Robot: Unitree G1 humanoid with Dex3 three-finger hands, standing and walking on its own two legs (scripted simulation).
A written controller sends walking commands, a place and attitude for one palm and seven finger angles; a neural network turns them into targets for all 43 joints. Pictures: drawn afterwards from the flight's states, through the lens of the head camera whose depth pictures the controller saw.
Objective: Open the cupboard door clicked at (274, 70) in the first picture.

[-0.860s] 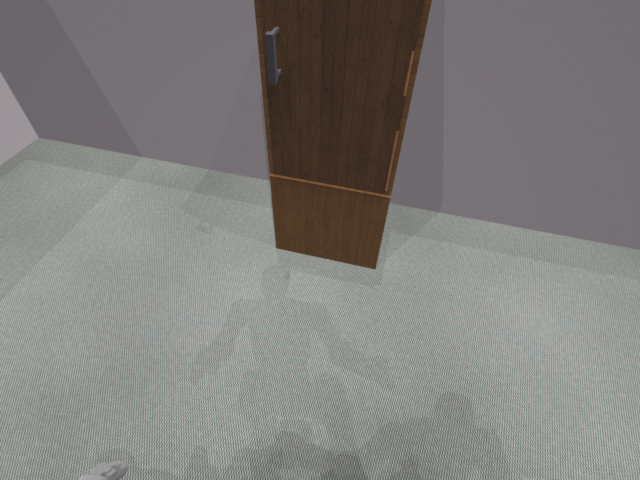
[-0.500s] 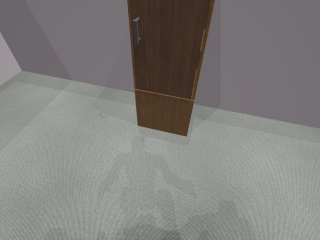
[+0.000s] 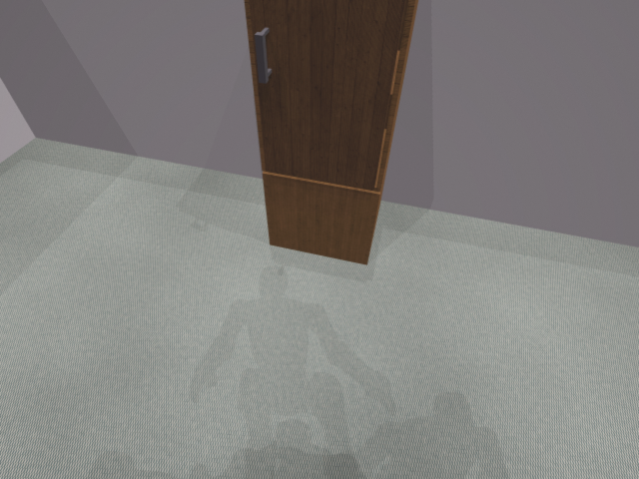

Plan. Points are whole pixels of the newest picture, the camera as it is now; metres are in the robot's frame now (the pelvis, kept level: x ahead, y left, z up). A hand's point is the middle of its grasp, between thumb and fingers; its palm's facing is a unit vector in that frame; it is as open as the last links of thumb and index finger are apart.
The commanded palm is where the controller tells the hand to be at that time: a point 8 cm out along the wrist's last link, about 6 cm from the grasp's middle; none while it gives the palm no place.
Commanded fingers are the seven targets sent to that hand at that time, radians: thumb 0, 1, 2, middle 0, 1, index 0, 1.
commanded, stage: look at it before walking up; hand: left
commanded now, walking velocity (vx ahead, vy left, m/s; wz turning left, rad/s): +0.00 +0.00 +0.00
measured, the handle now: (264, 55) +1.09 +0.21 +0.05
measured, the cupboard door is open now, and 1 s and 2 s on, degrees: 0 0 0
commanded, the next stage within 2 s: walk to a spot facing it in 0.58 s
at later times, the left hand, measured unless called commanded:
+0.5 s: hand out of the picture +0.08 +0.25 -0.16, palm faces -0.02 -0.94 -0.33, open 7.4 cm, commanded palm none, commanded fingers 0.00 0.90 0.90 -0.20 -0.30 -0.20 -0.30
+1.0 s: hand out of the picture +0.05 +0.24 -0.18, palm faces +0.13 -0.95 -0.27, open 7.4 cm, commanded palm none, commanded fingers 0.00 0.90 0.90 -0.20 -0.30 -0.20 -0.30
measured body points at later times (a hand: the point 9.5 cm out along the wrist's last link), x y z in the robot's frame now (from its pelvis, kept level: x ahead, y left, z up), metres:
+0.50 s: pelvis +0.01 +0.00 +0.00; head +0.01 +0.00 +0.45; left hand +0.08 +0.30 -0.13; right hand +0.10 -0.29 -0.13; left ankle +0.01 +0.12 -0.74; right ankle +0.01 -0.12 -0.74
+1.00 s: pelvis +0.00 +0.01 -0.01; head +0.02 +0.03 +0.44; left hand +0.04 +0.29 -0.16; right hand +0.10 -0.25 -0.15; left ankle -0.01 +0.12 -0.72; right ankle +0.01 -0.12 -0.74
